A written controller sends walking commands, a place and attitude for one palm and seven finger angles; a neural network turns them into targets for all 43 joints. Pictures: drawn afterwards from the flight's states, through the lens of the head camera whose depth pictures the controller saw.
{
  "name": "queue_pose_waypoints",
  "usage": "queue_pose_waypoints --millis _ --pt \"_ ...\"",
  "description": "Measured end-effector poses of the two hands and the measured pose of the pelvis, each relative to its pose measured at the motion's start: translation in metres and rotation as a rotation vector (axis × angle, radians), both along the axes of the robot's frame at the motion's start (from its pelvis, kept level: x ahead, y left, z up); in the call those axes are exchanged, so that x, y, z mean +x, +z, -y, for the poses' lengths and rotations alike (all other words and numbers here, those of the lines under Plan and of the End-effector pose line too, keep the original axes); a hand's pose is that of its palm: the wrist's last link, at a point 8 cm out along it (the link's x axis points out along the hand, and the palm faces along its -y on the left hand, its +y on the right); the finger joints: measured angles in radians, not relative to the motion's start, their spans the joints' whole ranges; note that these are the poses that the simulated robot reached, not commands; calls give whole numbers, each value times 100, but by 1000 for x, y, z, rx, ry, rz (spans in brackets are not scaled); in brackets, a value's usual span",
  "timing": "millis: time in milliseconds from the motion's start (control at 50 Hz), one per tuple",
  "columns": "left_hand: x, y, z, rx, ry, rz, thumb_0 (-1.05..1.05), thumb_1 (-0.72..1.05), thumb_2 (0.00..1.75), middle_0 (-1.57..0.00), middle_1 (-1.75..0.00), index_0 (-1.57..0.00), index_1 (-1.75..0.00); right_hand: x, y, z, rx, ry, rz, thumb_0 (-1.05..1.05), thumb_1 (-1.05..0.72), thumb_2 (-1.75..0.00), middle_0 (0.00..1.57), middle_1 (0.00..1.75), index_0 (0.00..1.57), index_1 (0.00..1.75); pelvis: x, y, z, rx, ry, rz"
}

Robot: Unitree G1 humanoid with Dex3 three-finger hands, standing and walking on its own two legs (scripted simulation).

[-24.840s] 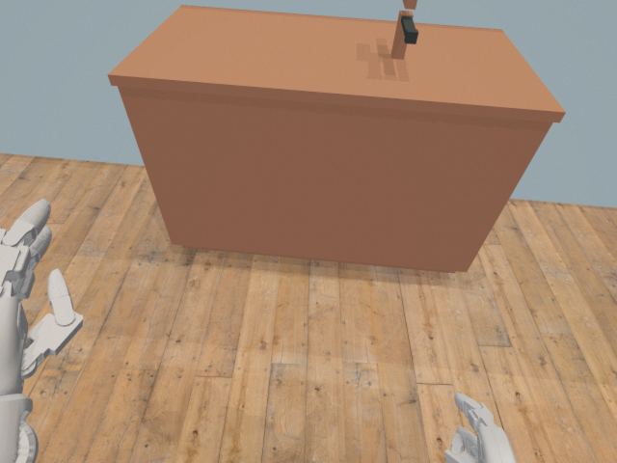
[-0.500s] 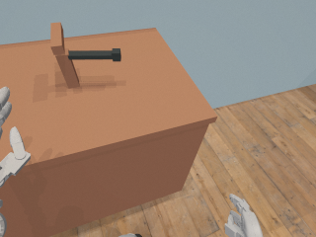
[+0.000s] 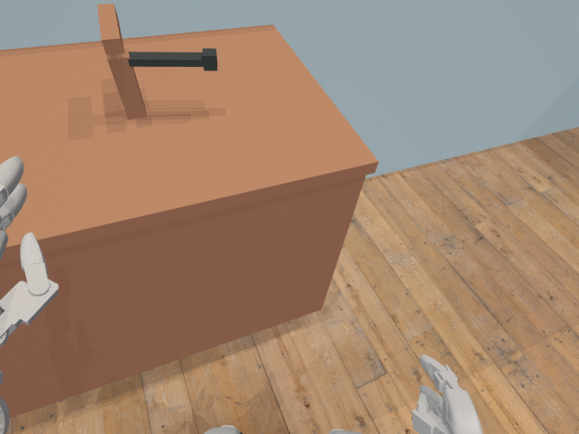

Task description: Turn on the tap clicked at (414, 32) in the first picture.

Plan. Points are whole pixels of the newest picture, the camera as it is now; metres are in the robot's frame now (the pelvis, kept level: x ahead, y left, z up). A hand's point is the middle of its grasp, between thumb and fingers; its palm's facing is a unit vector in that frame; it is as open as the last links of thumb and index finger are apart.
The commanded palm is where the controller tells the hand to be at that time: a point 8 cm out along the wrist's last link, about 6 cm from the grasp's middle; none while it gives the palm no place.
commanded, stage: stop stepping back and stand still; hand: left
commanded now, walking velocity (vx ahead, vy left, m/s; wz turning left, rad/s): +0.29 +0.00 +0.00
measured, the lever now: (210, 59) +0.70 +0.19 +0.14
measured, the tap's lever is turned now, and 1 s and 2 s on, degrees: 76 76 76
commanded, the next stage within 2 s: stand and check the lever's angle in 0.72 s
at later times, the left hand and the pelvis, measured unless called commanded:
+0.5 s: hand out of the picture +0.12 +0.25 +0.18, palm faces +0.45 -0.79 -0.42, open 7.4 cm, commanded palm +0.07 +0.27 +0.18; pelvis -0.07 -0.02 +0.00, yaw +3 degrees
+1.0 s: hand out of the picture +0.12 +0.25 +0.16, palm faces +0.46 -0.81 -0.36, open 7.4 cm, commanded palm +0.06 +0.28 +0.18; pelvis -0.07 -0.01 +0.00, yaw +5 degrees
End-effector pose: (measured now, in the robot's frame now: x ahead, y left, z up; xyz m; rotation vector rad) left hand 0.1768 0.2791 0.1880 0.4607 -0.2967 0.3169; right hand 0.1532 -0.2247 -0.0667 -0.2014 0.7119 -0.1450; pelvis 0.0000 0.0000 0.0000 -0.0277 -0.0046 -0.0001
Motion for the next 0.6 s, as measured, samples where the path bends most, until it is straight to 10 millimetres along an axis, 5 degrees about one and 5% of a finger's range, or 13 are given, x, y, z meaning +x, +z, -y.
queue_pose_waypoints --millis 120,260,480,600 --pt "-43 -3 10 26 51 -40 1 89 90 -20 -30 -21 -30 -37 -23 11 23 15 -56 1 -91 -90 21 30 20 30 -31 -6 10 -11 25 35" --pt "-65 -18 6 -72 55 -41 1 88 90 -21 -30 -21 -30 -77 -12 24 -27 -39 -81 1 -91 -90 20 30 20 30 -54 -1 11 31 28 4" --pt "-97 4 -4 24 103 -5 1 89 90 -21 -30 -21 -30 -103 -16 18 21 -26 -38 1 -91 -90 20 30 20 30 -74 2 13 15 57 31" --pt "-109 -14 7 -35 124 -17 1 89 90 -20 -30 -21 -30 -99 -36 20 20 37 -106 1 -91 -90 20 30 20 30 -84 -9 20 3 71 55"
